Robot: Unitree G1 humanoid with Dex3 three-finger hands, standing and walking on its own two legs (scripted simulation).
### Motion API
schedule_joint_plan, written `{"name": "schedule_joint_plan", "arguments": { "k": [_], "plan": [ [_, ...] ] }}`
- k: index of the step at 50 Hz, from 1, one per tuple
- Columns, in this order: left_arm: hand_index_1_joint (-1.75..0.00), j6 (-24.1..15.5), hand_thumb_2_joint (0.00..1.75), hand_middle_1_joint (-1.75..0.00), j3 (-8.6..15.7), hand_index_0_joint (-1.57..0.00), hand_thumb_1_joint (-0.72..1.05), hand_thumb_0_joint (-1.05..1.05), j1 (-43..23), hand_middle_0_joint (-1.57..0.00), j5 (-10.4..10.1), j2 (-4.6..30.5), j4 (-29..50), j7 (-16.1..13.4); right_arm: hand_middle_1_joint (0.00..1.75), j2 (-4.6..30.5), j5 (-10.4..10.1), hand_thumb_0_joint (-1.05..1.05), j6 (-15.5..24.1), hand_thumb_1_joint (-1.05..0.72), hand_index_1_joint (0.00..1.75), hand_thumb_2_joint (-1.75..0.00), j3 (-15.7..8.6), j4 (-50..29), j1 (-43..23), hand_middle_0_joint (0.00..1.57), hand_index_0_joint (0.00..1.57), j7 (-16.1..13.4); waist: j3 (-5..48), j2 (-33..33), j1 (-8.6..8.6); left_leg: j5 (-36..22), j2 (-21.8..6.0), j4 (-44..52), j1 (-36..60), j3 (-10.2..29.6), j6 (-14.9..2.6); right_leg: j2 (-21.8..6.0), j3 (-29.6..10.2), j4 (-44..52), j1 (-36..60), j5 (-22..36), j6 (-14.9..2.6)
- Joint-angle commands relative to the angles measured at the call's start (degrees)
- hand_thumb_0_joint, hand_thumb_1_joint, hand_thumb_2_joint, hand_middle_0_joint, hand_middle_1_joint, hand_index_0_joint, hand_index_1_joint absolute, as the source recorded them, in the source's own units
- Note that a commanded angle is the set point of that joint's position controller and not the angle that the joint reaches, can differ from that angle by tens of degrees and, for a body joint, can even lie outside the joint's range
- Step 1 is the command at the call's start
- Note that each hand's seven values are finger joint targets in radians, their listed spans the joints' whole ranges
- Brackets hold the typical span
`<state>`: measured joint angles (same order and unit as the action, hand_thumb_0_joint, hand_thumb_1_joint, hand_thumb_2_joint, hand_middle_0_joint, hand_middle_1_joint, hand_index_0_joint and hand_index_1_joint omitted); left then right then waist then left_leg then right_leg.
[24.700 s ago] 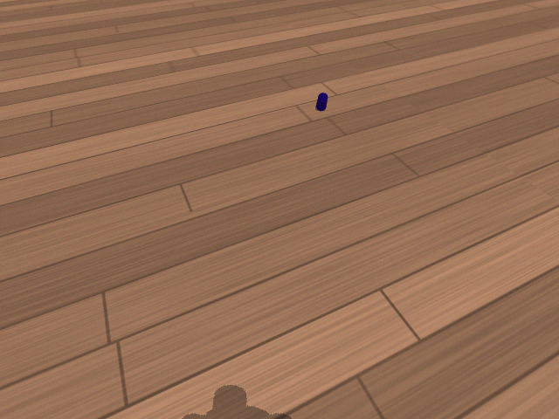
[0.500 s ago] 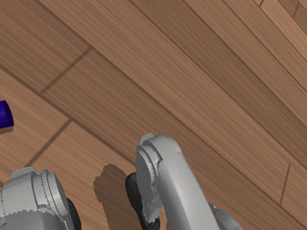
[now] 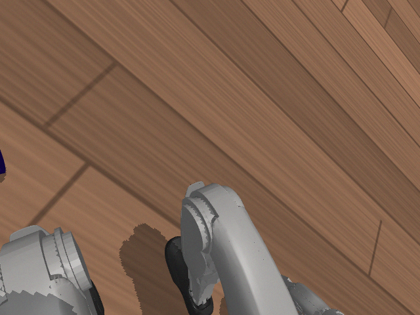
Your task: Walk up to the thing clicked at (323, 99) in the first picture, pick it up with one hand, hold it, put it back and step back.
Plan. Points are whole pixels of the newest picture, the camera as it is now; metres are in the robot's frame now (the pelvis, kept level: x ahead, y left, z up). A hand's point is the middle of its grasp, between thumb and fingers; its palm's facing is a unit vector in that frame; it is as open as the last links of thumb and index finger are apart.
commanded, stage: rest palm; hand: left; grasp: from above
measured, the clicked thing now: out of the picture +0.44 +0.34 -0.26
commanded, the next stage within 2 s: close in 0.48 s
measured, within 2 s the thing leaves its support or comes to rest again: neither
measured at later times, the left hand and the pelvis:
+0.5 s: hand out of the picture +0.42 +0.34 -0.25, palm faces -0.48 -0.18 -0.86, open 13.9 cm; pelvis +0.00 +0.00 +0.00, yaw +0 degrees
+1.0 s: hand out of the picture +0.41 +0.34 -0.25, palm faces -0.45 -0.17 -0.88, open 12.5 cm; pelvis -0.01 +0.00 +0.00, yaw -1 degrees
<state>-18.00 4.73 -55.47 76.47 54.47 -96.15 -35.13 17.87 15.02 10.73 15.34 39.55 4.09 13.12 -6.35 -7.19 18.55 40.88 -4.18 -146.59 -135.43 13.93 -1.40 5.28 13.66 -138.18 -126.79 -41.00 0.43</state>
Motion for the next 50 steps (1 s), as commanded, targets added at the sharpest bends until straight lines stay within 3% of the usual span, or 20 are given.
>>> {"name": "schedule_joint_plan", "arguments": {
  "k": [1, 7, 10, 11, 12, 13, 14, 17, 21, 24, 28, 30, 31, 34, 37, 41, 42, 43, 47, 50],
  "plan": [
    [-0.98, 1.97, 0.95, -0.99, -1.16, -0.08, -0.49, 0.0, -16.14, -0.08, -0.86, 10.7, 6.19, -4.67, 0.3, 18.56, -0.26, 0.0, 1.77, -0.9, 0.3, -0.9, -5.49, 0.96, 9.53, 0.2, 0.2, 0.28, 32.42, 27.61, 2.38, -10.02, -0.22, 15.66, 28.78, -2.97, 0.98, 2.28, 3.01, 12.39, 13.44, 15.13, -1.86],
    [-0.99, 5.58, 0.94, -0.99, 0.35, -0.09, -0.5, 0.0, -16.96, -0.09, -2.05, 12.45, 2.91, -4.7, 0.3, 19.01, -0.86, 0.0, 3.85, -0.91, 0.3, -0.91, -5.21, -1.0, 8.09, 0.2, 0.2, 1.2, 32.88, 28.22, 2.61, -9.36, -0.5, 15.23, 28.01, -3.24, 0.64, 2.3, 1.92, 12.64, 14.22, 15.25, -1.75],
    [-1.0, 6.39, 0.94, -1.01, 2.83, -0.08, -0.5, 0.0, -17.54, -0.08, -3.36, 15.84, 3.93, -4.0, 0.3, 18.58, -1.04, 0.0, 3.68, -0.91, 0.3, -0.91, -5.03, -0.56, 8.55, 0.2, 0.2, 1.0, 35.04, 28.4, 1.72, -9.85, -0.48, 14.14, 27.21, -4.12, 0.2, 2.55, 0.97, 13.54, 16.89, 15.5, -1.57],
    [-1.0, 6.58, 0.94, -1.0, 1.98, -0.08, -0.51, 0.0, -17.32, -0.07, -3.48, 14.21, 3.78, -3.24, 0.3, 18.3, -1.04, 0.0, 3.82, -0.91, 0.3, -0.91, -5.03, -1.04, 8.74, 0.2, 0.2, 1.11, 34.32, 28.44, 2.16, -10.18, -0.4, 14.02, 27.25, -4.16, 0.16, 2.23, 0.95, 13.4, 16.85, 15.87, -1.53],
    [-1.0, 6.64, 0.94, -1.01, 4.51, -0.07, -0.51, 0.0, -16.28, -0.07, -4.01, 16.85, 4.46, -3.01, 0.3, 18.76, -0.96, 0.0, 3.58, -0.91, 0.3, -0.91, -5.28, -0.29, 9.57, 0.2, 0.2, 0.85, 36.05, 28.67, 1.71, -11.18, -0.44, 14.55, 28.42, -3.89, 0.3, 2.21, 1.43, 13.47, 17.7, 16.42, -1.53],
    [-1.0, 6.65, 0.95, -1.0, 3.24, -0.08, -0.5, 0.0, -16.06, -0.08, -3.97, 15.15, 4.29, -2.23, 0.3, 18.12, -1.14, 0.0, 3.49, -0.91, 0.3, -0.91, -5.19, -0.76, 9.06, 0.2, 0.2, 0.78, 35.54, 30.2, 1.65, -11.68, -0.47, 14.71, 28.86, -3.92, 0.61, 2.1, 1.19, 12.72, 17.53, 16.67, -1.82],
    [-0.99, 6.43, 0.94, -0.99, 4.33, -0.08, -0.5, 0.0, -15.0, -0.08, -4.67, 15.78, 4.01, -1.75, 0.3, 17.9, -0.79, 0.0, 3.24, -0.91, 0.3, -0.91, -5.08, -0.33, 9.34, 0.2, 0.2, 0.69, 36.37, 29.93, 1.84, -12.7, -0.59, 14.94, 29.79, -3.4, 0.74, 2.21, 1.77, 12.8, 18.12, 17.48, -1.72],
    [-1.0, 5.52, 0.94, -1.01, 2.02, -0.09, -0.49, 0.0, -15.9, -0.08, -5.16, 13.23, 4.73, 0.79, 0.3, 17.09, -0.86, 0.0, 2.95, -0.91, 0.3, -0.91, -4.3, -0.02, 10.35, 0.2, 0.2, 0.92, 34.69, 28.45, 4.14, -14.55, -0.62, 13.69, 29.72, -3.13, 0.54, 2.01, 2.14, 12.49, 18.48, 19.6, -1.29],
    [-1.0, 3.23, 0.94, -1.01, 1.89, -0.09, -0.48, 0.0, -15.36, -0.09, -6.65, 15.26, 7.97, 1.8, 0.3, 17.86, -1.21, 0.0, 2.38, -0.91, 0.3, -0.91, -4.01, -0.18, 10.68, 0.2, 0.2, 0.51, 37.71, 29.53, 2.63, -17.89, -0.75, 13.76, 31.88, -3.27, 0.67, 2.25, 2.06, 13.38, 22.14, 22.21, -1.19],
    [-1.0, 1.67, 0.95, -1.0, -0.34, -0.1, -0.48, 0.0, -13.42, -0.1, -5.69, 13.75, 5.56, 2.14, 0.3, 17.43, -0.8, 0.0, 1.74, -0.91, 0.3, -0.91, -2.79, -0.41, 10.04, 0.2, 0.2, 0.77, 35.25, 28.07, 3.28, -16.85, -0.84, 12.95, 30.57, -3.27, 0.47, 2.68, 2.43, 13.08, 21.55, 21.62, -1.09],
    [-1.0, 0.3, 0.98, -0.99, 3.08, -0.08, -0.5, 0.0, -12.36, -0.09, -4.38, 18.17, 8.06, 0.06, 0.3, 18.76, -0.78, 0.0, 1.18, -0.9, 0.3, -0.91, -3.15, -0.97, 10.06, 0.2, 0.2, 0.59, 36.94, 31.05, 1.0, -17.49, -0.88, 14.13, 32.19, -3.15, 1.0, 2.73, 2.66, 12.62, 22.3, 21.34, -1.52],
    [-0.98, 0.06, 0.94, -0.98, 2.84, -0.12, -0.44, 0.0, -12.36, -0.11, -2.99, 17.53, 7.04, -1.13, 0.3, 18.54, -0.54, 0.0, 1.11, -0.89, 0.3, -0.9, -2.48, -1.41, 9.82, 0.2, 0.2, 0.83, 34.92, 30.0, 2.24, -16.16, -0.95, 14.33, 31.1, -2.69, 1.06, 2.87, 3.22, 11.84, 20.3, 20.27, -1.59],
    [-0.98, -0.02, 0.93, -0.99, 3.22, -0.14, -0.41, 0.0, -12.34, -0.13, -2.56, 17.57, 7.89, -1.99, 0.3, 18.79, -0.53, 0.0, 1.02, -0.89, 0.3, -0.9, -2.92, -1.46, 8.96, 0.2, 0.2, 0.67, 35.16, 29.91, 1.73, -15.29, -1.04, 14.82, 30.74, -2.45, 1.17, 3.02, 3.33, 11.94, 19.97, 19.64, -1.73],
    [-0.95, 0.79, 0.88, -0.97, -0.16, -0.18, -0.35, 0.0, -14.86, -0.16, -2.11, 13.52, 6.92, -3.73, 0.3, 18.67, -0.29, 0.0, 1.76, -0.89, 0.3, -0.9, -3.07, -1.77, 8.34, 0.2, 0.2, 0.76, 33.31, 28.93, 3.06, -12.66, -0.95, 14.64, 28.12, -3.1, 0.77, 3.47, 2.87, 13.3, 18.75, 18.08, -1.67],
    [-0.92, 2.44, 0.83, -0.95, -0.42, -0.21, -0.31, 0.0, -14.69, -0.18, -2.46, 13.65, 4.05, -4.69, 0.3, 19.53, -0.39, 0.0, 2.66, -0.89, 0.3, -0.9, -3.4, -1.07, 8.97, 0.2, 0.2, 0.88, 31.25, 26.85, 3.46, -10.59, -0.89, 14.74, 26.95, -2.61, 0.69, 3.35, 3.2, 13.61, 16.59, 16.26, -1.52],
    [-0.9, 4.7, 0.79, -0.93, -0.45, -0.26, -0.24, 0.0, -14.36, -0.23, -2.65, 14.06, 0.46, -3.86, 0.3, 20.53, -0.9, 0.0, 3.8, -0.89, 0.3, -0.9, -3.79, -1.81, 8.71, 0.2, 0.2, 0.97, 28.23, 25.49, 4.0, -7.24, -0.86, 15.17, 25.55, -2.1, 0.45, 2.75, 2.89, 13.53, 14.06, 13.12, -1.48],
    [-0.88, 5.12, 0.77, -0.91, 1.75, -0.28, -0.22, 0.0, -13.55, -0.25, -3.14, 16.1, -0.75, -3.74, 0.3, 20.26, -0.73, 0.0, 3.76, -0.89, 0.3, -0.9, -3.44, -1.28, 9.56, 0.2, 0.2, 0.9, 27.56, 24.45, 3.6, -5.78, -0.9, 15.58, 24.5, -1.95, 0.35, 2.75, 2.81, 13.81, 14.25, 11.66, -1.46],
    [-0.87, 5.46, 0.75, -0.9, 0.57, -0.28, -0.22, 0.0, -13.71, -0.25, -3.52, 15.07, 0.05, -3.27, 0.3, 20.32, -0.75, 0.0, 3.63, -0.89, 0.3, -0.9, -3.88, -1.67, 8.89, 0.2, 0.2, 0.73, 27.94, 24.37, 3.46, -5.15, -0.95, 15.58, 24.02, -2.26, 0.27, 2.94, 2.05, 14.38, 15.09, 10.94, -1.54],
    [-0.85, 5.09, 0.7, -0.88, 3.07, -0.31, -0.18, 0.0, -18.11, -0.27, -4.73, 18.09, 5.63, -1.63, 0.3, 19.7, -0.98, 0.0, 4.03, -0.9, 0.3, -0.9, -3.5, -1.91, 9.43, 0.2, 0.2, 0.5, 33.8, 29.82, 2.88, -8.99, -1.06, 15.52, 29.64, -1.84, 0.79, 2.24, 2.4, 12.66, 16.67, 14.23, -1.7],
    [-0.82, 4.42, 0.68, -0.86, 1.79, -0.35, -0.13, 0.0, -16.84, -0.32, -4.91, 16.88, 5.15, -0.49, 0.3, 19.35, -1.1, 0.0, 3.79, -0.9, 0.3, -0.9, -2.99, -1.68, 8.75, 0.2, 0.2, 0.4, 34.13, 29.52, 3.55, -11.12, -1.27, 14.83, 29.61, -1.6, 1.13, 2.5, 2.92, 11.94, 17.6, 16.61, -1.59]
  ]
}}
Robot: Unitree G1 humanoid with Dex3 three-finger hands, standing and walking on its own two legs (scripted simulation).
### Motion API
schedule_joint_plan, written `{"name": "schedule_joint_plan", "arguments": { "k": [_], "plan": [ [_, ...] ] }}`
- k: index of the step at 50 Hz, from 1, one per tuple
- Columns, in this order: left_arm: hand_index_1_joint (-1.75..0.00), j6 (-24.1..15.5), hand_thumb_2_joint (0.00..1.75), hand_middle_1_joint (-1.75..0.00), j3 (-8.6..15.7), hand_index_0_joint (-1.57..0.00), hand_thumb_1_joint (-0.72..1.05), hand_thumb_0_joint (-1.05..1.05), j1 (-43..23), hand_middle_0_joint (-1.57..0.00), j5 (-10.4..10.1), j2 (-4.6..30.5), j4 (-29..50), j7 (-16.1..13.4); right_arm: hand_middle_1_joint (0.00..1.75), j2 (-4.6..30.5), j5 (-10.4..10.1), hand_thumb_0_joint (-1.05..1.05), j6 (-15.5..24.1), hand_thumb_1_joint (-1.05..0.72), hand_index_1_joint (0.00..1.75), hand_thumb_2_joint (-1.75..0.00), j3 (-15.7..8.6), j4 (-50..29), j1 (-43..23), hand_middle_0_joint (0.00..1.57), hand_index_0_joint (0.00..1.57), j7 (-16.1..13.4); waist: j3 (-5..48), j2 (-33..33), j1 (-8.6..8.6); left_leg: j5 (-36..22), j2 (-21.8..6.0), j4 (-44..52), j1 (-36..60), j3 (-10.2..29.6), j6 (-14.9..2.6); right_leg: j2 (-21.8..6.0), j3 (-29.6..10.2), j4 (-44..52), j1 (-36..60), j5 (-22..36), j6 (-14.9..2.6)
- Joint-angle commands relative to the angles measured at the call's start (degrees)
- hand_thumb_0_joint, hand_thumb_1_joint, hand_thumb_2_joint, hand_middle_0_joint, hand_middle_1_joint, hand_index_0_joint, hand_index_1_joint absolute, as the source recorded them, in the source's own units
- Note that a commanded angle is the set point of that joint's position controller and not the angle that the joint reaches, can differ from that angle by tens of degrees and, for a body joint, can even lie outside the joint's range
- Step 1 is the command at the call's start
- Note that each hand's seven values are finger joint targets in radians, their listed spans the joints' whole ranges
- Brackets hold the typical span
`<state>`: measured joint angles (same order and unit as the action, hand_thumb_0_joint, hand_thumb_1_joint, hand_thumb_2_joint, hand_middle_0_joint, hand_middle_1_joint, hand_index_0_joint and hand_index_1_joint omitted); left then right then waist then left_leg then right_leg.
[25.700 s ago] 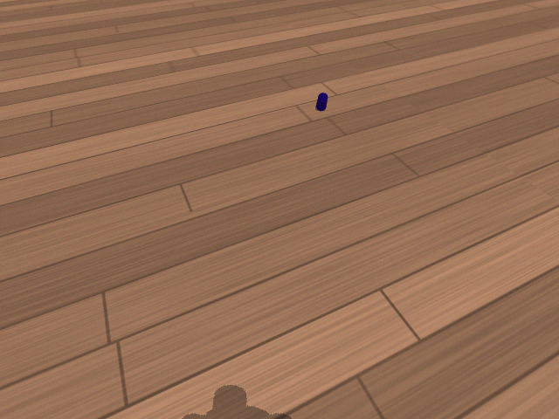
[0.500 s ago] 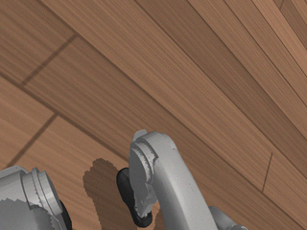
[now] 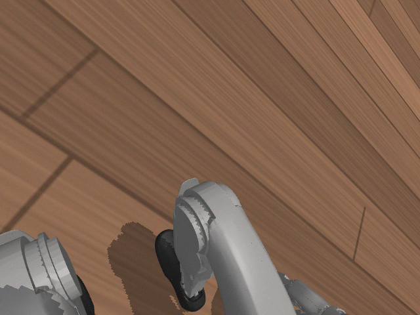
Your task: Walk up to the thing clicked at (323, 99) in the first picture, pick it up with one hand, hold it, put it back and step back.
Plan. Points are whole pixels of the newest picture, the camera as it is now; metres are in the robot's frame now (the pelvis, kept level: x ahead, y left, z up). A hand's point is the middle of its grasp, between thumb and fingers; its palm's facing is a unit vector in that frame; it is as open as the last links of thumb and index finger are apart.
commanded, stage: close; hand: left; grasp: from above
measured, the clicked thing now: out of the picture +0.44 +0.35 -0.26
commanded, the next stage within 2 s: settle in 1.12 s
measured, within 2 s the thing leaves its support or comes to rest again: leaves its support in 1.58 s
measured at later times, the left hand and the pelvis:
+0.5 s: hand out of the picture +0.42 +0.34 -0.25, palm faces -0.43 -0.16 -0.89, open 10.0 cm; pelvis +0.00 +0.00 +0.00, yaw +0 degrees
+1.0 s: hand out of the picture +0.42 +0.34 -0.24, palm faces -0.44 -0.16 -0.88, open 9.8 cm; pelvis +0.00 +0.00 +0.00, yaw +0 degrees
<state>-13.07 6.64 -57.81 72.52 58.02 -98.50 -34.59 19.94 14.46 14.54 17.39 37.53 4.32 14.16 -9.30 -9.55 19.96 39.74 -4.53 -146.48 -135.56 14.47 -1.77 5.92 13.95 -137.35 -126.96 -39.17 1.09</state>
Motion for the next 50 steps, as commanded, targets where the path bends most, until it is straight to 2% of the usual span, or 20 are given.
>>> {"name": "schedule_joint_plan", "arguments": {
  "k": [1, 6, 9, 12, 16, 17, 18, 23, 24, 27, 28, 29, 30, 35, 37, 40, 42, 46, 49, 50],
  "plan": [
    [-0.8, -0.74, 0.66, -0.84, -0.48, -0.37, -0.1, 0.0, -13.66, -0.34, -0.91, 12.53, 7.32, -0.55, 0.3, 16.96, -0.38, 0.0, -0.01, -0.9, 0.3, -0.9, -4.93, 0.13, 8.75, 0.2, 0.2, -0.53, 35.87, 31.98, 2.56, -10.52, -0.8, 14.69, 30.11, -2.22, 1.58, 1.65, 2.86, 11.04, 17.27, 15.08, -2.13],
    [-0.76, -1.88, 0.62, -0.8, -0.79, -0.42, -0.04, 0.0, -11.38, -0.38, -1.14, 12.64, 8.52, 0.18, 0.3, 17.01, 0.1, 0.0, -0.99, -0.89, 0.3, -0.9, -4.83, 1.18, 9.61, 0.2, 0.2, -0.46, 37.25, 34.08, 1.07, -15.28, -0.72, 14.2, 31.22, -3.63, 1.79, 2.13, 2.64, 11.83, 20.64, 18.97, -2.09],
    [-0.77, -2.68, 0.66, -0.81, -2.31, -0.45, 0.01, 0.0, -11.12, -0.42, -0.8, 11.36, 7.49, 0.53, 0.3, 17.15, 0.08, 0.0, -1.16, -0.89, 0.3, -0.9, -4.24, 0.8, 9.25, 0.2, 0.2, -0.18, 35.38, 32.11, 2.04, -14.97, -0.81, 13.34, 30.61, -3.03, 1.53, 2.17, 3.24, 11.58, 18.81, 18.6, -2.01],
    [-0.74, -3.44, 0.63, -0.78, -0.2, -0.52, 0.09, 0.0, -10.28, -0.48, -0.95, 12.66, 9.37, -0.63, 0.3, 17.46, 0.21, 0.0, -1.7, -0.89, 0.3, -0.9, -4.55, 0.71, 10.14, 0.2, 0.2, -0.17, 38.14, 32.84, 1.05, -16.01, -0.76, 14.37, 31.56, -2.77, 1.56, 2.35, 3.47, 11.84, 20.95, 19.46, -2.05],
    [-0.7, -3.67, 0.59, -0.75, -0.54, -0.54, 0.12, 0.0, -10.54, -0.5, 0.29, 12.57, 7.04, -2.09, 0.3, 17.01, 0.29, 0.0, -1.62, -0.89, 0.3, -0.9, -3.93, 0.21, 9.48, 0.2, 0.2, 0.09, 35.91, 29.61, 1.99, -13.39, -0.85, 13.47, 28.89, -2.74, 1.12, 2.62, 3.4, 11.62, 19.93, 18.29, -1.8],
    [-0.69, -3.83, 0.57, -0.73, -1.87, -0.55, 0.13, 0.0, -12.61, -0.5, 0.33, 11.32, 9.62, -2.34, 0.3, 17.79, 0.26, 0.0, -1.51, -0.89, 0.3, -0.9, -4.69, 0.01, 8.94, 0.2, 0.2, -0.01, 36.49, 30.44, 1.95, -13.07, -0.69, 13.68, 28.75, -3.04, 1.06, 2.73, 3.2, 12.35, 19.42, 17.81, -1.86],
    [-0.68, -3.4, 0.55, -0.72, -0.42, -0.55, 0.13, 0.0, -11.46, -0.51, 0.38, 12.88, 7.48, -2.79, 0.3, 17.78, 0.28, 0.0, -1.36, -0.89, 0.3, -0.9, -4.71, 0.25, 9.03, 0.2, 0.2, -0.11, 36.13, 29.62, 1.75, -12.23, -0.75, 13.57, 28.43, -3.05, 0.96, 2.77, 3.03, 12.43, 19.53, 17.21, -1.88],
    [-0.64, -2.54, 0.52, -0.69, 0.01, -0.62, 0.22, 0.0, -12.23, -0.58, 0.97, 13.69, 7.57, -3.92, 0.3, 18.06, 0.29, 0.0, -0.96, -0.89, 0.3, -0.9, -5.02, 0.33, 8.86, 0.2, 0.2, -0.5, 35.15, 29.86, 1.6, -9.41, -0.74, 14.81, 27.42, -2.83, 1.15, 2.63, 2.85, 12.8, 18.42, 13.99, -2.11],
    [-0.65, -2.25, 0.51, -0.7, -1.57, -0.64, 0.25, 0.0, -12.99, -0.6, 1.44, 12.66, 6.53, -3.81, 0.3, 17.79, 0.13, 0.0, -0.74, -0.89, 0.3, -0.9, -4.88, -0.56, 7.73, 0.2, 0.2, -0.63, 33.73, 29.94, 1.9, -7.6, -0.76, 14.83, 26.63, -2.84, 1.09, 2.61, 2.45, 12.55, 17.16, 12.54, -2.37],
    [-0.65, -1.34, 0.53, -0.69, -0.78, -0.69, 0.31, 0.0, -12.39, -0.65, 1.26, 13.5, 6.57, -3.72, 0.3, 18.3, 0.0, 0.0, -0.43, -0.89, 0.3, -0.9, -5.52, -0.29, 7.76, 0.2, 0.2, -0.73, 35.71, 31.04, 1.25, -8.53, -0.91, 15.12, 29.04, -2.56, 1.42, 2.62, 2.53, 12.24, 17.57, 13.4, -2.37],
    [-0.63, -1.57, 0.52, -0.68, -2.85, -0.71, 0.33, 0.0, -15.98, -0.66, 1.15, 11.79, 9.89, -3.4, 0.3, 17.83, -0.05, 0.0, -0.07, -0.89, 0.3, -0.9, -5.14, -0.66, 7.83, 0.2, 0.2, -0.5, 36.3, 32.11, 1.74, -9.85, -0.81, 14.62, 28.84, -2.71, 1.35, 2.49, 2.56, 11.79, 17.17, 14.58, -2.32],
    [-0.63, -0.95, 0.54, -0.67, 0.31, -0.73, 0.34, 0.0, -12.55, -0.69, 0.85, 14.9, 5.21, -3.77, 0.3, 18.18, -0.1, 0.0, -0.14, -0.9, 0.3, -0.9, -5.05, 0.43, 8.12, 0.2, 0.2, -0.54, 34.94, 29.37, 1.64, -8.72, -0.9, 14.43, 28.03, -2.3, 1.17, 2.31, 2.75, 12.08, 17.31, 13.85, -2.09],
    [-0.62, -0.83, 0.54, -0.66, -0.85, -0.75, 0.37, 0.0, -13.11, -0.71, 1.11, 14.23, 6.86, -3.63, 0.3, 18.71, -0.35, 0.0, -0.04, -0.89, 0.3, -0.9, -5.41, 0.36, 7.74, 0.2, 0.2, -0.6, 34.61, 29.41, 1.51, -8.41, -0.7, 14.64, 26.84, -2.49, 1.13, 2.31, 2.65, 12.04, 16.47, 13.1, -2.18],
    [-0.58, -0.59, 0.51, -0.62, -0.59, -0.78, 0.41, 0.0, -12.86, -0.75, 0.32, 14.02, 6.51, -2.79, 0.3, 18.4, -0.6, 0.0, 0.17, -0.89, 0.3, -0.9, -5.32, -0.61, 7.85, 0.2, 0.2, -0.52, 34.92, 30.16, 0.8, -9.98, -0.67, 14.75, 27.76, -2.82, 1.19, 2.2, 2.3, 12.15, 17.27, 14.32, -2.2],
    [-0.58, -0.69, 0.51, -0.62, 0.95, -0.81, 0.45, 0.0, -12.24, -0.77, 0.12, 15.33, 6.18, -2.67, 0.3, 18.33, -0.43, 0.0, -0.08, -0.89, 0.3, -0.9, -5.17, -0.08, 8.74, 0.2, 0.2, -0.51, 35.3, 29.47, 0.98, -10.67, -0.73, 14.57, 27.66, -2.95, 1.1, 2.23, 2.29, 12.35, 18.28, 14.95, -2.02],
    [-0.58, -0.92, 0.51, -0.61, 0.67, -0.85, 0.51, 0.0, -11.97, -0.82, -0.04, 14.64, 5.06, -2.21, 0.3, 18.19, -0.36, 0.0, -0.1, -0.89, 0.3, -0.9, -5.31, -0.28, 8.73, 0.2, 0.2, -0.39, 34.16, 29.15, 1.45, -9.58, -0.65, 14.36, 27.12, -3.14, 0.96, 2.06, 2.18, 12.18, 17.77, 14.41, -2.0],
    [-0.58, -1.14, 0.53, -0.61, 1.38, -0.87, 0.52, 0.0, -11.26, -0.84, 0.0, 15.27, 6.65, -2.11, 0.3, 18.44, -0.29, 0.0, -0.35, -0.89, 0.3, -0.9, -5.81, -0.35, 9.06, 0.2, 0.2, -0.52, 36.96, 30.8, 0.56, -12.14, -0.64, 14.44, 28.96, -3.35, 1.2, 2.28, 2.09, 12.14, 19.44, 16.18, -2.14],
    [-0.58, -1.53, 0.54, -0.61, 0.0, -0.92, 0.59, 0.0, -11.35, -0.89, -0.81, 13.23, 6.51, -2.27, 0.3, 17.86, -0.1, 0.0, -0.85, -0.89, 0.3, -0.9, -5.18, -0.87, 8.41, 0.2, 0.2, -0.66, 38.0, 29.14, 0.68, -12.5, -0.71, 13.98, 27.98, -3.75, 0.74, 2.87, 1.61, 13.21, 21.66, 17.37, -1.86],
    [-0.56, -1.63, 0.54, -0.59, -1.78, -0.93, 0.6, 0.0, -12.1, -0.9, -0.7, 12.19, 5.36, -1.7, 0.3, 17.98, -0.21, 0.0, -0.52, -0.89, 0.3, -0.9, -5.13, -0.55, 8.03, 0.2, 0.2, -0.61, 34.7, 28.79, 1.4, -10.12, -0.64, 14.0, 26.62, -3.43, 0.84, 2.5, 2.11, 12.52, 18.25, 15.03, -2.1],
    [-0.56, -1.73, 0.56, -0.59, -0.14, -0.94, 0.6, 0.0, -11.55, -0.91, -0.84, 14.21, 5.64, -1.82, 0.3, 18.49, -0.17, 0.0, -0.75, -0.89, 0.3, -0.9, -5.28, -0.15, 8.4, 0.2, 0.2, -0.8, 35.95, 29.0, 1.05, -10.44, -0.68, 14.21, 27.35, -3.31, 0.87, 2.55, 2.19, 12.85, 19.19, 15.01, -2.03]
  ]
}}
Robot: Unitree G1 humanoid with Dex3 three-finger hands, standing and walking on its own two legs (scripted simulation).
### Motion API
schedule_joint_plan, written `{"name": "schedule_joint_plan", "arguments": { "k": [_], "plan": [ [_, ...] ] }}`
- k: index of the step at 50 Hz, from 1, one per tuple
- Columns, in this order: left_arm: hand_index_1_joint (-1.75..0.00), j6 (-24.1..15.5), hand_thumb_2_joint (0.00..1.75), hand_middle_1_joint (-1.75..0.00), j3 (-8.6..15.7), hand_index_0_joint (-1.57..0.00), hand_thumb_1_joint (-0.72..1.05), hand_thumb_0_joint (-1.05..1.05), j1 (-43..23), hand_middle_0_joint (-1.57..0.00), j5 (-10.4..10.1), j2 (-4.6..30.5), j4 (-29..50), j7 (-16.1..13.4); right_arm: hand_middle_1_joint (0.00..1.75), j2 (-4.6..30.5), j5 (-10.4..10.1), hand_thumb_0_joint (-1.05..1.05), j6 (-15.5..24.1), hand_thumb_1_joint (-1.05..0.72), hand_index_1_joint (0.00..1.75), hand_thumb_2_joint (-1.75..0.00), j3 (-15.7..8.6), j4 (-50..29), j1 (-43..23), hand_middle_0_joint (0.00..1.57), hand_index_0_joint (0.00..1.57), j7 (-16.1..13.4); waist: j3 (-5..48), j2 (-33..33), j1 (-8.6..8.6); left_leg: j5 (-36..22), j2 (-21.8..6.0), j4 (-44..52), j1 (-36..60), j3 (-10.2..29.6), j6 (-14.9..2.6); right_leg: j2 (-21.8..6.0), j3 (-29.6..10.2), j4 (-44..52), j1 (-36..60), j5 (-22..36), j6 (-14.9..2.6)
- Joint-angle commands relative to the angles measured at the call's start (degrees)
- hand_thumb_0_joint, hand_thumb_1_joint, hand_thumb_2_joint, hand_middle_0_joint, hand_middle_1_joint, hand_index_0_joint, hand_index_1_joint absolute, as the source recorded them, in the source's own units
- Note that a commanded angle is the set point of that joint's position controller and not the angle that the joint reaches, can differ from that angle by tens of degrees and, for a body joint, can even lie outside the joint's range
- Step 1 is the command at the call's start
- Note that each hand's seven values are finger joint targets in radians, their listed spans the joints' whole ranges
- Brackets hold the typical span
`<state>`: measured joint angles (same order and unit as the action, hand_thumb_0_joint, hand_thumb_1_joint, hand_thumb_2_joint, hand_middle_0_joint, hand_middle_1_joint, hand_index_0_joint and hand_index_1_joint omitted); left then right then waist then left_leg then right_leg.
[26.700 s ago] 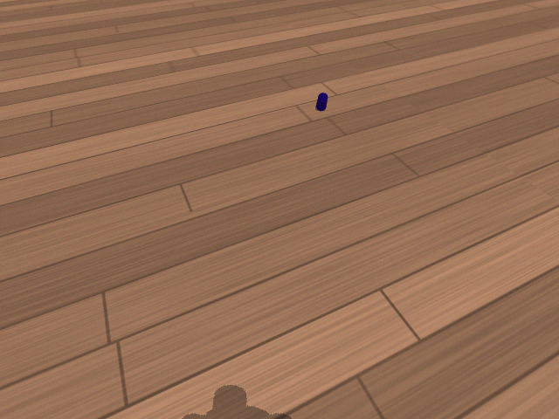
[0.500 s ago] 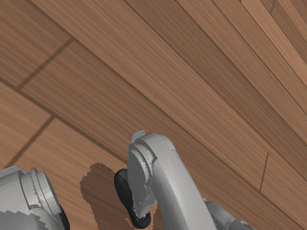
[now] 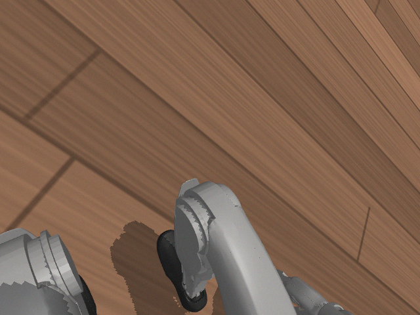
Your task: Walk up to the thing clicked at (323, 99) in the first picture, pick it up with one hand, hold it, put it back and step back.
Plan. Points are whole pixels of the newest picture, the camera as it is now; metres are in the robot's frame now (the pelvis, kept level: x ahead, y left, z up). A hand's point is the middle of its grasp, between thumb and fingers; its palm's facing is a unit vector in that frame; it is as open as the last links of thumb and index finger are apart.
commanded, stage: close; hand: left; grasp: from above
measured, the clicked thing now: out of the picture +0.43 +0.35 -0.27
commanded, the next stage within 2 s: settle in 0.12 s
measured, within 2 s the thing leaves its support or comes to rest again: leaves its support in 0.58 s
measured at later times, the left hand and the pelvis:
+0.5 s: hand out of the picture +0.42 +0.35 -0.24, palm faces -0.43 -0.18 -0.88, open 9.8 cm; pelvis +0.00 +0.00 +0.00, yaw +0 degrees
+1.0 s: hand out of the picture +0.41 +0.36 -0.15, palm faces -0.46 -0.12 -0.88, open 9.8 cm; pelvis +0.00 +0.00 +0.02, yaw +4 degrees
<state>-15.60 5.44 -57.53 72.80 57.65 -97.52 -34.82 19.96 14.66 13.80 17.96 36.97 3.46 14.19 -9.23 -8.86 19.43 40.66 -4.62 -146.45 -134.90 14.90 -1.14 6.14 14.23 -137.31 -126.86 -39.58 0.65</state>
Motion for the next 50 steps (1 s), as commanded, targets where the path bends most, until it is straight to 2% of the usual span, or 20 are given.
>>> {"name": "schedule_joint_plan", "arguments": {
  "k": [1, 3, 4, 7, 11, 14, 17, 18, 19, 21, 24, 28, 29, 30, 32, 33, 34, 36, 42, 50],
  "plan": [
    [-0.56, 0.66, 0.56, -0.59, 0.6, -0.95, 0.62, 0.0, -12.64, -0.93, -0.9, 14.56, 5.2, -1.59, 0.3, 18.31, -0.48, 0.0, -0.13, -0.89, 0.3, -0.9, -5.73, 0.3, 9.27, 0.2, 0.2, -1.0, 36.33, 28.55, 1.57, -11.53, -0.69, 13.8, 26.55, -3.75, 0.22, 2.4, 1.58, 12.61, 19.54, 15.76, -1.64],
    [-0.56, 0.57, 0.55, -0.58, -0.13, -0.98, 0.65, 0.0, -13.15, -0.95, -1.03, 13.48, 5.69, -1.6, 0.3, 17.73, -0.44, 0.0, -0.25, -0.9, 0.3, -0.9, -5.39, -0.31, 9.1, 0.2, 0.2, -1.11, 36.42, 28.51, 1.33, -11.36, -0.5, 13.89, 26.07, -4.02, 0.1, 2.26, 1.44, 12.81, 19.67, 15.72, -1.66],
    [-0.55, 0.76, 0.54, -0.58, 1.17, -0.98, 0.66, 0.0, -11.16, -0.96, -1.01, 14.57, 4.41, -1.88, 0.3, 17.91, -0.22, 0.0, -0.49, -0.89, 0.3, -0.9, -5.42, -0.11, 9.3, 0.2, 0.2, -1.21, 36.56, 28.0, 0.98, -11.01, -0.47, 14.14, 26.03, -4.12, 0.03, 2.44, 1.33, 13.34, 20.61, 15.39, -1.6],
    [-0.54, 0.64, 0.55, -0.57, -0.48, -1.0, 0.69, 0.0, -12.77, -0.98, -0.59, 13.23, 4.99, -1.59, 0.3, 17.62, -0.22, 0.0, -0.43, -0.89, 0.3, -0.9, -5.29, -0.22, 9.05, 0.2, 0.2, -1.23, 36.36, 28.76, 1.69, -11.78, -0.55, 13.45, 26.49, -4.14, 0.12, 2.49, 1.31, 12.53, 19.73, 16.23, -1.65],
    [-0.53, 0.77, 0.56, -0.55, 1.41, -1.03, 0.72, 0.0, -11.54, -1.01, -0.78, 14.86, 5.03, -1.89, 0.3, 17.91, -0.35, 0.0, -0.86, -0.89, 0.3, -0.9, -5.36, 0.23, 9.4, 0.2, 0.2, -1.49, 37.69, 28.45, 0.96, -12.91, -0.55, 13.9, 27.12, -3.84, 0.24, 2.44, 1.78, 12.7, 20.88, 16.97, -1.52],
    [-0.59, 0.93, 0.62, -0.62, 2.2, -1.09, 0.73, 0.0, -12.43, -1.06, -0.49, 15.89, 5.13, -1.76, 0.3, 17.88, -0.07, 0.0, -0.97, -0.91, 0.3, -0.9, -5.23, 0.41, 9.52, 0.2, 0.2, -1.41, 36.34, 28.96, 1.5, -12.32, -0.58, 14.07, 26.89, -3.45, 0.36, 2.15, 2.16, 12.07, 19.0, 16.27, -1.58],
    [-0.58, 1.24, 0.62, -0.61, 0.72, -1.1, 0.74, 0.0, -15.0, -1.07, -1.09, 14.14, 8.48, -0.94, 0.3, 17.84, -0.38, 0.0, -0.84, -0.91, 0.3, -0.9, -5.76, -0.59, 8.54, 0.2, 0.2, -1.33, 37.82, 31.99, 0.95, -12.32, -0.52, 15.08, 28.86, -3.23, 0.85, 1.79, 2.29, 11.6, 17.69, 15.9, -1.93],
    [-0.59, 1.73, 0.64, -0.62, 2.66, -1.11, 0.74, 0.0, -13.37, -1.08, -0.89, 16.36, 7.09, -1.07, 0.3, 18.16, -0.08, 0.0, -1.0, -0.91, 0.3, -0.9, -5.86, 0.02, 8.91, 0.2, 0.2, -1.44, 38.46, 33.22, 0.72, -12.18, -0.59, 15.61, 29.73, -3.14, 1.0, 1.88, 2.4, 11.6, 18.02, 15.53, -2.05],
    [-0.57, 1.94, 0.62, -0.6, 2.16, -1.13, 0.76, 0.0, -13.66, -1.1, -0.64, 15.35, 7.16, -0.54, 0.3, 18.26, -0.06, 0.0, -0.94, -0.91, 0.3, -0.9, -6.22, -0.06, 9.43, 0.2, 0.2, -1.33, 37.08, 33.12, 1.26, -11.99, -0.45, 15.56, 29.61, -3.06, 1.08, 1.58, 2.53, 11.11, 16.65, 15.31, -2.01],
    [-0.58, 2.14, 0.67, -0.6, 4.39, -1.14, 0.78, 0.0, -12.96, -1.12, -0.07, 18.13, 9.63, -0.43, 0.3, 17.9, -0.29, 0.0, -1.44, -0.91, 0.3, -0.9, -6.58, 0.18, 9.94, 0.2, 0.2, -1.4, 39.86, 35.09, -0.09, -13.36, -0.5, 15.82, 31.06, -3.51, 1.26, 1.74, 1.92, 11.06, 18.42, 16.36, -2.24],
    [-0.56, 2.49, 0.66, -0.58, 3.19, -1.18, 0.83, 0.0, -12.91, -1.16, -0.46, 15.47, 12.6, 0.35, 0.3, 17.26, -0.25, 0.0, -1.57, -0.91, 0.3, -0.9, -7.22, -0.12, 9.51, 0.2, 0.2, -1.12, 40.76, 35.33, -0.12, -14.51, -0.32, 14.8, 30.52, -4.6, 1.01, 1.71, 1.65, 11.41, 18.65, 17.7, -2.05],
    [-0.56, 2.09, 0.67, -0.57, 4.61, -1.2, 0.86, 0.0, -12.96, -1.18, -1.56, 15.84, 23.2, 1.55, 0.3, 16.7, -1.34, 0.0, -1.69, -0.91, 0.3, -0.9, -8.87, -0.56, 9.49, 0.2, 0.2, -1.0, 47.08, 40.23, -2.67, -17.64, -0.3, 15.98, 35.29, -4.93, 1.52, 1.5, 1.3, 11.3, 18.66, 19.1, -2.47],
    [-0.55, 2.02, 0.65, -0.57, 4.28, -1.22, 0.89, 0.0, -12.27, -1.2, -1.81, 14.79, 24.71, 1.91, 0.3, 16.89, -1.36, 0.0, -1.84, -0.91, 0.3, -0.9, -9.37, -0.65, 9.51, 0.2, 0.2, -0.86, 47.59, 40.66, -2.82, -18.7, -0.25, 15.84, 35.85, -4.92, 1.69, 1.33, 1.45, 11.19, 18.09, 19.7, -2.62],
    [-0.54, 2.08, 0.65, -0.56, 2.05, -1.24, 0.91, 0.0, -11.72, -1.22, -2.34, 11.05, 25.02, 2.66, 0.3, 15.77, -1.66, 0.0, -1.73, -0.91, 0.3, -0.9, -9.63, 0.14, 10.25, 0.2, 0.2, -0.5, 46.77, 40.5, -2.27, -18.38, -0.17, 15.85, 35.68, -5.02, 1.67, 1.3, 1.27, 10.86, 17.1, 19.61, -2.65],
    [-0.54, 2.31, 0.64, -0.56, 2.36, -1.22, 0.9, 0.0, -12.4, -1.2, -2.68, 10.81, 28.59, 3.48, 0.3, 15.5, -2.31, 0.0, -1.85, -0.91, 0.3, -0.9, -10.71, 1.04, 11.61, 0.2, 0.2, -0.15, 47.2, 40.42, -2.36, -17.87, 0.04, 16.06, 35.17, -5.58, 1.45, 1.2, 0.83, 11.65, 17.18, 19.63, -2.58],
    [-0.54, 2.49, 0.65, -0.56, 3.75, -1.23, 0.9, 0.0, -11.71, -1.21, -3.22, 12.21, 31.54, 3.89, 0.3, 15.61, -3.18, 0.0, -2.16, -0.91, 0.3, -0.9, -11.53, 0.52, 11.66, 0.2, 0.2, -0.25, 49.67, 40.76, -4.46, -18.41, 0.07, 16.84, 35.97, -5.62, 1.48, 1.12, 0.58, 11.98, 17.02, 19.49, -2.74],
    [-0.54, 2.92, 0.66, -0.56, 3.49, -1.25, 0.93, 0.0, -10.55, -1.23, -3.35, 10.74, 30.73, 4.51, 0.3, 15.71, -3.39, 0.0, -2.26, -0.91, 0.3, -0.9, -12.18, -0.26, 11.57, 0.2, 0.2, -0.25, 49.38, 39.97, -3.83, -18.19, 0.28, 16.82, 35.77, -5.83, 1.41, 0.84, 0.46, 12.24, 16.73, 19.31, -2.76],
    [-0.54, 3.56, 0.67, -0.55, 0.25, -1.26, 0.93, 0.0, -11.41, -1.24, -3.92, 5.65, 31.42, 6.05, 0.3, 14.48, -4.19, 0.0, -2.98, -0.91, 0.3, -0.9, -13.0, 1.34, 12.65, 0.2, 0.2, 0.0, 49.06, 38.75, -3.91, -16.77, 0.24, 17.87, 35.12, -5.93, 1.21, 0.82, -0.18, 12.84, 15.39, 18.19, -2.83],
    [-0.55, 5.84, 0.66, -0.57, -2.18, -1.23, 0.9, 0.0, -12.48, -1.22, -5.08, 1.76, 28.75, 10.07, 0.3, 13.34, -5.99, 0.0, -5.15, -0.91, 0.3, -0.9, -14.11, 1.45, 13.87, 0.2, 0.2, -0.96, 46.67, 31.22, -4.17, -12.76, 0.91, 19.4, 30.67, -6.64, 0.17, 0.53, -1.47, 15.45, 14.72, 15.34, -2.64],
    [-0.56, 5.43, 0.69, -0.57, -1.34, -1.25, 0.91, 0.0, -13.93, -1.24, -5.9, 3.27, 31.07, 15.32, 0.3, 12.53, -7.1, 0.0, -7.47, -0.91, 0.3, -0.9, -14.54, 0.2, 14.46, 0.2, 0.2, -2.98, 48.05, 26.51, -5.6, -11.74, 2.1, 20.8, 29.1, -8.26, -0.4, -0.05, -3.48, 17.96, 18.38, 12.97, -2.95]
  ]
}}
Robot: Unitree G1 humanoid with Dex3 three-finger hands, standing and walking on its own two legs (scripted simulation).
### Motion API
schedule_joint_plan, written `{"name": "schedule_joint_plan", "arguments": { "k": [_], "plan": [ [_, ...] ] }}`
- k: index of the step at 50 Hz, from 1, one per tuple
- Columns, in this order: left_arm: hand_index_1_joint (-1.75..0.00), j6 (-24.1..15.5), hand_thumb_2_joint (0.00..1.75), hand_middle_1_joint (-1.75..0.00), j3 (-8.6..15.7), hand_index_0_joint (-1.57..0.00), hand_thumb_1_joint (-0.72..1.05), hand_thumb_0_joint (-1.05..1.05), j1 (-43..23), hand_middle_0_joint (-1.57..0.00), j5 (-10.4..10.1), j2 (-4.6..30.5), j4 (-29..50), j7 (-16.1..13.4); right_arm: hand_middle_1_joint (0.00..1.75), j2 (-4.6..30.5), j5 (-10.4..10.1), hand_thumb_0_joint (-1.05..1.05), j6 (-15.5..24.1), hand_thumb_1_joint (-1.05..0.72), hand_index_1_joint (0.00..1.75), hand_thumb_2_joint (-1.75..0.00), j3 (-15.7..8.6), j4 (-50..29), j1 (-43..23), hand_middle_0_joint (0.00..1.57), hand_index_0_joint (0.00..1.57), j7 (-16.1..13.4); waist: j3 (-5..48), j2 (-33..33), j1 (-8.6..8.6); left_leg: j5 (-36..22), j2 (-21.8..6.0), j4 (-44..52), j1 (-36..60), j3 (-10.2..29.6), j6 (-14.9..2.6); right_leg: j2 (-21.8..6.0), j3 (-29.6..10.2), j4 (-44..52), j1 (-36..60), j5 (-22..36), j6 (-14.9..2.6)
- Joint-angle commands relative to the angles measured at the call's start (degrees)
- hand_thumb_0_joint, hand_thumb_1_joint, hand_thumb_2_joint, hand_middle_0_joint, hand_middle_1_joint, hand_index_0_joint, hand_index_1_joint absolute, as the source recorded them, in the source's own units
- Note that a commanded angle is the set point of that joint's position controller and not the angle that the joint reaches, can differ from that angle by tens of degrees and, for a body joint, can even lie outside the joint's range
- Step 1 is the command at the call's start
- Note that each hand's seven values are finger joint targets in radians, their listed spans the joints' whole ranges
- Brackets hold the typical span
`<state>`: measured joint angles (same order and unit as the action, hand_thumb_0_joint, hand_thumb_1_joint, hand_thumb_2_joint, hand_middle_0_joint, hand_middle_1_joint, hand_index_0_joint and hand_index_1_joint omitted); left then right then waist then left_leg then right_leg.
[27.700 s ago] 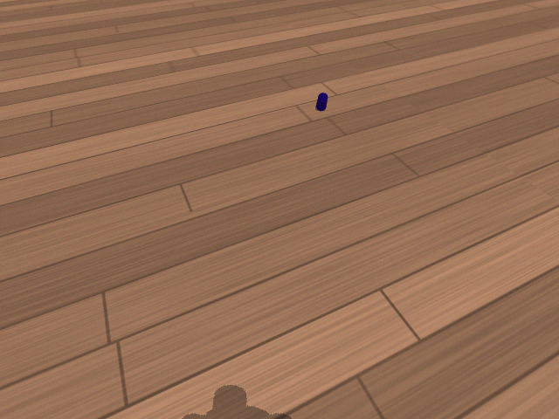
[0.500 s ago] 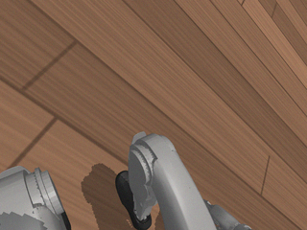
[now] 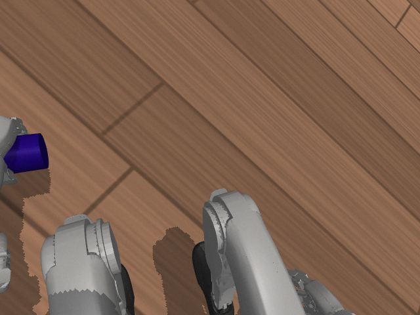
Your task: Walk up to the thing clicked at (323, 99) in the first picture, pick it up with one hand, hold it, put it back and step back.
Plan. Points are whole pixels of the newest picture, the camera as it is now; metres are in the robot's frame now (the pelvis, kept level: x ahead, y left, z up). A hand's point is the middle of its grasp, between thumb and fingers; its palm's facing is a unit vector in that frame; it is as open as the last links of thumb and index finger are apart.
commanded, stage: settle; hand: left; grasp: from above
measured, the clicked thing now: (1, 156) +0.44 +0.34 -0.20
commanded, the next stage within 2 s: lift in 0.16 s
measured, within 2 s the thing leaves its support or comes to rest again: neither
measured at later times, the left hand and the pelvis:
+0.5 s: hand out of the picture +0.42 +0.33 -0.12, palm faces -0.47 -0.10 -0.87, open 9.8 cm; pelvis -0.01 +0.00 +0.03, yaw +3 degrees
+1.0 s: hand out of the picture +0.35 +0.33 +0.04, palm faces -0.45 -0.14 -0.88, open 9.9 cm; pelvis -0.01 +0.01 +0.15, yaw +7 degrees
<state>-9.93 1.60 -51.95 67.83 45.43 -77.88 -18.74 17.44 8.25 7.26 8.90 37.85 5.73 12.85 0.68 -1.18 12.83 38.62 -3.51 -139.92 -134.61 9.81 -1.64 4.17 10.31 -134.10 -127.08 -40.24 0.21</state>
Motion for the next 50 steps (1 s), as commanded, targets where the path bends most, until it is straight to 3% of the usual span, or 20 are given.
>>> {"name": "schedule_joint_plan", "arguments": {
  "k": [1, 3, 6, 9, 13, 14, 16, 19, 23, 29, 32, 33, 36, 39, 41, 43, 45, 47, 49, 50],
  "plan": [
    [-0.56, -0.49, 0.7, -0.56, 2.88, -1.24, 0.9, 0.0, -19.86, -1.24, -0.65, 16.34, 12.7, -0.3, 0.3, 14.44, -0.85, 0.0, -1.32, -0.91, 0.3, -0.9, -5.57, -1.04, 12.22, 0.2, 0.2, -1.89, 40.05, 19.78, 0.91, -9.6, 0.89, 14.52, 30.04, -3.24, 0.2, 2.05, -0.01, 14.49, 19.36, 13.21, -2.43],
    [-0.55, -0.79, 0.7, -0.56, 3.89, -1.26, 0.92, 0.0, -19.69, -1.26, -0.21, 17.76, 13.83, 0.14, 0.3, 14.89, -1.06, 0.0, -2.07, -0.91, 0.3, -0.9, -5.99, -1.0, 12.37, 0.2, 0.2, -2.64, 40.32, 20.82, -0.09, -10.09, 1.05, 15.04, 31.71, -3.39, 0.48, 1.67, 0.05, 14.58, 18.36, 13.44, -2.69],
    [-0.56, -1.47, 0.73, -0.56, 4.12, -1.25, 0.9, 0.0, -20.75, -1.24, -0.02, 17.79, 16.76, 0.6, 0.3, 13.56, -1.13, 0.0, -3.26, -0.91, 0.3, -0.9, -6.04, -1.35, 12.46, 0.2, 0.2, -3.43, 42.37, 21.22, 0.28, -11.05, 1.06, 14.95, 32.36, -4.02, 0.29, 1.83, -1.07, 15.2, 20.33, 13.97, -2.51],
    [-0.57, -1.78, 0.76, -0.56, 6.12, -1.23, 0.89, 0.0, -20.77, -1.23, 0.23, 19.66, 19.23, 0.41, 0.3, 13.92, -1.28, 0.0, -3.93, -0.91, 0.3, -0.9, -6.46, -1.11, 13.45, 0.2, 0.2, -4.2, 44.54, 21.81, -0.81, -13.48, 1.27, 15.21, 34.04, -4.68, 0.19, 1.45, -1.07, 15.91, 21.44, 16.22, -2.39],
    [-0.59, -1.86, 0.7, -0.6, 4.9, -1.27, 0.92, 0.0, -20.26, -1.26, 0.24, 18.08, 18.41, 1.05, 0.3, 13.36, -1.43, 0.0, -4.72, -0.94, 0.3, -0.91, -6.93, -0.13, 14.24, 0.2, 0.2, -5.09, 43.4, 21.12, 0.02, -12.7, 1.28, 16.17, 33.6, -4.78, -0.08, 1.28, -1.25, 16.98, 20.98, 15.49, -2.22],
    [-0.52, -1.78, 0.72, -0.52, 5.27, -1.19, 0.84, 0.0, -19.75, -1.18, 0.17, 18.25, 18.02, 1.23, 0.3, 13.56, -1.49, 0.0, -4.87, -0.88, 0.3, -0.89, -7.11, -0.33, 14.49, 0.2, 0.2, -5.32, 43.41, 20.51, -0.11, -12.01, 1.4, 16.4, 33.07, -4.76, -0.08, 1.26, -1.27, 17.34, 20.95, 14.68, -2.39],
    [-0.56, -1.38, 0.74, -0.57, 5.76, -1.2, 0.86, 0.0, -19.67, -1.19, -0.65, 18.54, 20.82, 2.05, 0.3, 13.54, -1.87, 0.0, -5.19, -0.91, 0.3, -0.9, -7.83, -0.72, 14.64, 0.2, 0.2, -5.63, 46.42, 21.89, -1.74, -12.46, 1.4, 18.08, 36.48, -4.89, -0.09, 1.1, -1.1, 17.78, 21.31, 14.92, -2.34],
    [-0.57, -0.07, 0.74, -0.57, 4.26, -1.19, 0.85, 0.0, -16.76, -1.18, -2.03, 15.75, 19.76, 3.96, 0.3, 13.45, -2.38, 0.0, -5.63, -0.91, 0.3, -0.9, -8.94, -0.19, 15.14, 0.2, 0.2, -5.96, 45.66, 22.53, -2.23, -11.49, 1.46, 20.74, 38.97, -4.48, 0.15, 0.88, -0.82, 18.47, 19.84, 13.72, -2.62],
    [-0.56, 0.76, 0.74, -0.57, 4.6, -1.18, 0.83, 0.0, -15.75, -1.17, -3.03, 16.5, 23.5, 6.53, 0.3, 13.16, -3.46, 0.0, -6.7, -0.91, 0.3, -0.9, -9.99, -0.5, 15.3, 0.2, 0.2, -6.58, 46.25, 22.15, -3.52, -10.51, 1.72, 23.56, 39.99, -4.6, 0.09, 0.63, -1.46, 20.03, 20.88, 12.83, -2.8],
    [-0.56, 0.28, 0.75, -0.56, 3.3, -1.18, 0.84, 0.0, -12.51, -1.18, -4.81, 12.83, 29.64, 9.35, 0.3, 11.71, -4.9, 0.0, -7.63, -0.91, 0.3, -0.9, -11.57, -0.6, 15.51, 0.2, 0.2, -7.47, 47.09, 19.46, -4.48, -11.82, 1.97, 26.77, 43.28, -5.14, -0.31, 0.2, -2.87, 23.26, 22.74, 13.47, -2.55],
    [-0.58, 0.06, 0.76, -0.59, 2.94, -1.16, 0.82, 0.0, -10.45, -1.16, -5.99, 11.18, 30.84, 10.22, 0.3, 11.43, -5.31, 0.0, -7.79, -0.91, 0.3, -0.9, -12.15, -0.79, 15.67, 0.2, 0.2, -7.79, 46.83, 17.01, -4.57, -11.96, 1.85, 28.67, 45.31, -4.62, -0.51, -0.07, -3.3, 25.03, 23.48, 13.34, -2.39],
    [-0.59, -0.38, 0.77, -0.6, 2.62, -1.15, 0.8, 0.0, -12.7, -1.14, -6.15, 11.44, 34.39, 10.48, 0.3, 11.12, -5.56, 0.0, -7.83, -0.91, 0.3, -0.9, -12.35, -1.1, 15.34, 0.2, 0.2, -7.99, 47.44, 18.44, -4.44, -11.34, 1.87, 29.34, 45.56, -4.91, -0.43, -0.19, -3.63, 25.63, 23.9, 12.98, -2.49],
    [-0.6, -0.3, 0.8, -0.6, 3.92, -1.14, 0.79, 0.0, -8.4, -1.15, -6.74, 11.76, 36.31, 10.49, 0.3, 11.06, -6.04, 0.0, -8.09, -0.91, 0.3, -0.9, -13.04, -1.94, 14.96, 0.2, 0.2, -8.61, 47.9, 17.63, -6.23, -8.66, 1.9, 32.78, 48.09, -4.97, -0.43, -0.29, -4.19, 28.56, 26.05, 10.74, -2.42],
    [-0.62, 0.18, 0.8, -0.62, 2.45, -1.13, 0.78, 0.0, -7.18, -1.13, -7.8, 8.96, 39.78, 10.74, 0.3, 10.56, -6.5, 0.0, -8.22, -0.91, 0.3, -0.9, -13.26, -2.69, 14.71, 0.2, 0.2, -9.14, 48.32, 16.45, -5.87, -7.66, 1.94, 35.92, 50.99, -4.57, -0.4, -0.36, -4.42, 31.37, 28.96, 10.45, -2.19],
    [-0.62, 0.93, 0.8, -0.62, 3.8, -1.11, 0.76, 0.0, -4.74, -1.11, -8.33, 10.58, 41.69, 10.88, 0.3, 10.6, -6.93, 0.0, -8.46, -0.91, 0.3, -0.9, -13.52, -3.3, 14.64, 0.2, 0.2, -9.66, 48.69, 15.43, -6.58, -8.18, 2.06, 37.77, 52.97, -4.89, -0.57, -0.51, -4.88, 33.95, 31.91, 10.72, -1.97],
    [-0.64, 1.45, 0.84, -0.64, 3.23, -1.12, 0.76, 0.0, -3.58, -1.12, -9.04, 9.64, 44.84, 11.21, 0.3, 10.09, -7.27, 0.0, -8.65, -0.91, 0.3, -0.9, -13.66, -3.91, 13.84, 0.2, 0.2, -10.32, 49.96, 16.03, -6.72, -8.32, 2.08, 39.96, 55.71, -5.06, -0.45, -0.46, -5.27, 35.91, 34.72, 10.82, -1.93],
    [-0.62, 2.3, 0.83, -0.61, 2.16, -1.12, 0.76, 0.0, -0.64, -1.13, -9.6, 7.37, 45.18, 11.65, 0.3, 9.82, -7.55, 0.0, -8.77, -0.9, 0.3, -0.9, -13.68, -4.0, 13.4, 0.2, 0.2, -10.91, 47.27, 14.34, -6.58, -7.93, 1.78, 42.71, 57.77, -4.54, -0.53, -0.51, -5.24, 38.36, 36.24, 10.75, -1.59],
    [-0.63, 2.88, 0.84, -0.62, 3.88, -1.07, 0.71, 0.0, -0.35, -1.09, -9.71, 9.38, 48.63, 11.42, 0.3, 9.8, -8.08, 0.0, -8.91, -0.9, 0.3, -0.9, -13.79, -4.3, 12.81, 0.2, 0.2, -11.58, 49.39, 15.91, -7.48, -9.03, 1.86, 45.38, 61.52, -4.39, -0.39, -0.62, -5.57, 40.01, 39.41, 11.77, -1.61],
    [-0.66, 3.63, 0.87, -0.64, 2.22, -1.06, 0.69, 0.0, 3.37, -1.07, -9.82, 6.64, 47.72, 11.86, 0.3, 9.31, -8.28, 0.0, -9.1, -0.9, 0.3, -0.9, -13.54, -4.41, 12.24, 0.2, 0.2, -12.03, 46.64, 15.46, -7.16, -9.84, 1.62, 48.65, 64.39, -3.55, -0.24, -0.62, -5.43, 41.79, 40.92, 12.4, -1.39],
    [-0.66, 3.66, 0.88, -0.65, 2.27, -1.06, 0.7, 0.0, 1.51, -1.08, -9.8, 7.05, 51.48, 11.81, 0.3, 9.11, -8.57, 0.0, -9.13, -0.9, 0.3, -0.9, -13.63, -4.69, 11.89, 0.2, 0.2, -12.44, 48.5, 16.17, -7.38, -10.35, 1.63, 50.23, 66.88, -3.59, -0.16, -0.53, -5.51, 43.0, 42.81, 12.93, -1.51]
  ]
}}
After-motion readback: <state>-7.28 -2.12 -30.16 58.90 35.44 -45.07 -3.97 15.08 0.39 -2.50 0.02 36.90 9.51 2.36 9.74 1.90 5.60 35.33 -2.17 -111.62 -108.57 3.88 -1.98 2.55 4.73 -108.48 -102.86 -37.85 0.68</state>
